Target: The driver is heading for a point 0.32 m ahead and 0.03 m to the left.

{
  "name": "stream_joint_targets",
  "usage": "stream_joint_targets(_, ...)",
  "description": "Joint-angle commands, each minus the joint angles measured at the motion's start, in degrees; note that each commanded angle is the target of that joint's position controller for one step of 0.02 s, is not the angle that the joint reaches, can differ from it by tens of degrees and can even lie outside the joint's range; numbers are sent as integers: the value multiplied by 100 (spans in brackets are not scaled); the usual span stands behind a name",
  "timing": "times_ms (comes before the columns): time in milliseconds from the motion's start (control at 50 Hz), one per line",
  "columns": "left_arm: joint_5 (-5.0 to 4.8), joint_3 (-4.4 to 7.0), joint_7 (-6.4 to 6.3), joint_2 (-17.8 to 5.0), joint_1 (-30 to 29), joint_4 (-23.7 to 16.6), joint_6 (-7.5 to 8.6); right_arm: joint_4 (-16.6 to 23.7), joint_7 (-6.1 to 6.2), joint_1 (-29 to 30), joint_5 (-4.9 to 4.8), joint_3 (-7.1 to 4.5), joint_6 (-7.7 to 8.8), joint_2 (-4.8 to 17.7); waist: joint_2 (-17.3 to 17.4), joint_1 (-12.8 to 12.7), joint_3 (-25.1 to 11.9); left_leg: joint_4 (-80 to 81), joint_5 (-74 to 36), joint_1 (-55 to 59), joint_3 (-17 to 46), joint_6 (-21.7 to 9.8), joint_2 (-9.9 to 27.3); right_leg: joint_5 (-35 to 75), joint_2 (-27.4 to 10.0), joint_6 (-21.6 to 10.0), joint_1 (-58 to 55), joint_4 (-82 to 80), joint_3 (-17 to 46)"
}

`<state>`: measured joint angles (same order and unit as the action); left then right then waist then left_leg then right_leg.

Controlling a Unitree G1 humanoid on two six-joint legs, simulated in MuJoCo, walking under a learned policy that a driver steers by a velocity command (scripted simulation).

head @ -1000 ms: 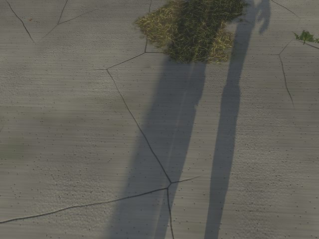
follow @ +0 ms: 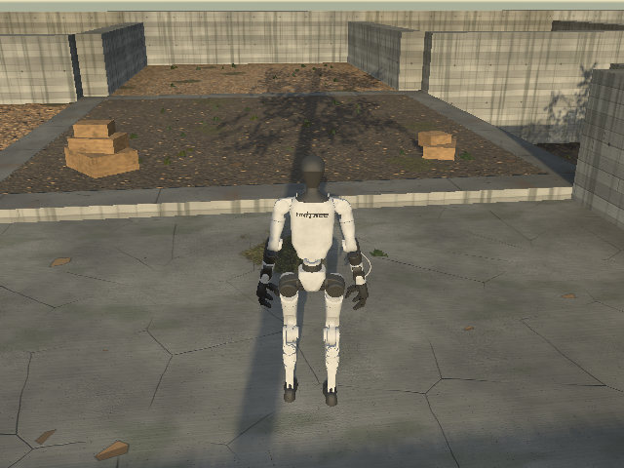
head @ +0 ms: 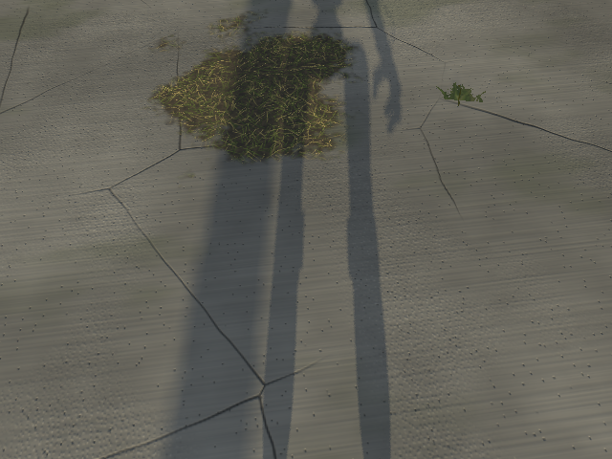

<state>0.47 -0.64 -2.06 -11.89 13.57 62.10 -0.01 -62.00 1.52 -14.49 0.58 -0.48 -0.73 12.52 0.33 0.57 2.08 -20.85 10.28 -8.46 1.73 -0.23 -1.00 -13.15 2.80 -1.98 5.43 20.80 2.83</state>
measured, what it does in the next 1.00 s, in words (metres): stands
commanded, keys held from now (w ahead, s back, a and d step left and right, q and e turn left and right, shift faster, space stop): no key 1.00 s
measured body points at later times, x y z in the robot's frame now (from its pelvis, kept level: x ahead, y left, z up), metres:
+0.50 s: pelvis +0.00 +0.00 +0.00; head +0.01 +0.00 +0.45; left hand -0.01 +0.23 -0.16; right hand -0.01 -0.23 -0.16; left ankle +0.01 +0.12 -0.75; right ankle -0.02 -0.10 -0.75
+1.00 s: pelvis +0.01 +0.00 +0.00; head +0.02 +0.00 +0.45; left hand -0.01 +0.22 -0.16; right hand -0.01 -0.22 -0.17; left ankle +0.01 +0.12 -0.75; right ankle -0.02 -0.10 -0.75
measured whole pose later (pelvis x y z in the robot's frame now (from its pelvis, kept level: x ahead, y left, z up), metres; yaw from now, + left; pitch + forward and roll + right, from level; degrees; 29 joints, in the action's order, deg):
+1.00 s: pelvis +0.01 +0.00 +0.00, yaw +0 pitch -1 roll +0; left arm 0.5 -0.9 -2.7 -8.1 18.2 65.6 0.6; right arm -66.7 2.5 -16.9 0.5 0.4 -0.1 8.3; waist 0.1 0.2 1.7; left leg -23.2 12.3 -9.8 1.9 -0.2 -1.0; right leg -14.9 2.7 -1.9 6.5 22.6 2.6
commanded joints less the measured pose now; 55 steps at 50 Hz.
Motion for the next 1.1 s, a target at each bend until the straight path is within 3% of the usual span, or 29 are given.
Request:
stream_joint_targets(20,1,76,-18,-582,161,-64,46,14,19,-182,-1,-53,40,477,-70,0,177,235,-361,111,469,-150,497,291,-710,-149,564,-536,646)
stream_joint_targets(400,2,18,-42,-295,603,238,56,-353,69,-437,-4,37,65,214,-33,-27,210,151,-377,-77,465,-162,517,485,-645,-153,564,-375,535)
stream_joint_targets(1100,7,47,-84,-25,964,333,79,-454,117,-684,-7,22,79,-18,-36,-36,262,55,-590,-79,441,-187,519,793,-654,-135,488,-221,456)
